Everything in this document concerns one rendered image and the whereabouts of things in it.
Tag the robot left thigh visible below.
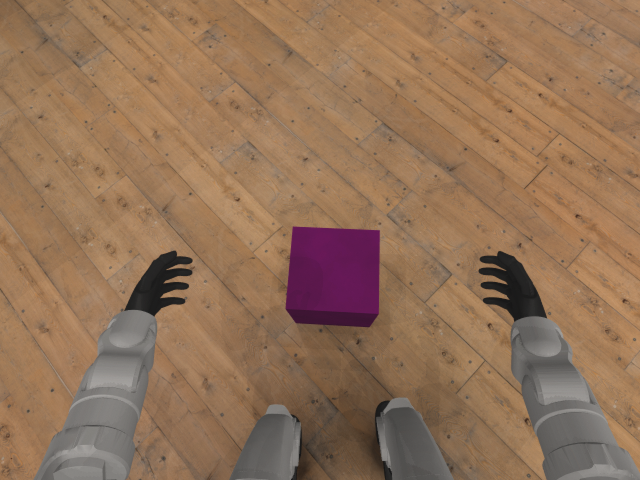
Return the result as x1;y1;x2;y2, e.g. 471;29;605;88
229;414;301;480

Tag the robot thigh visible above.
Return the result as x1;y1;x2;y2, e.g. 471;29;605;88
376;407;454;480
229;414;301;480

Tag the left robot hand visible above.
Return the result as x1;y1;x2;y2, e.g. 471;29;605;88
124;251;193;317

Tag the right robot forearm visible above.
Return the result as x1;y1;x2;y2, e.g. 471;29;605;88
511;316;640;480

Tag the carton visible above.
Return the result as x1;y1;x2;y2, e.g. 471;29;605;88
286;227;380;327

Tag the left robot forearm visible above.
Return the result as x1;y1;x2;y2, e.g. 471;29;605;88
34;310;157;480

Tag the robot right thigh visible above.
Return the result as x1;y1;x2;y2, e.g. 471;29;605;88
376;407;454;480

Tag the right robot hand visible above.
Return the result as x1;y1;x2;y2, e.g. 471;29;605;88
479;251;547;322

